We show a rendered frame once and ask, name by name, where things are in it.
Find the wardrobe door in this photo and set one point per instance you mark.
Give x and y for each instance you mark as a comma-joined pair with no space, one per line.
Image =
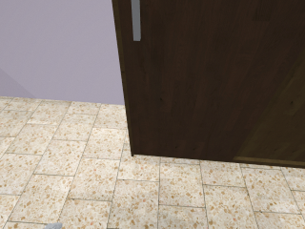
279,133
204,71

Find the handle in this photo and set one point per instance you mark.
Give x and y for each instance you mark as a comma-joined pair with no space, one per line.
136,25

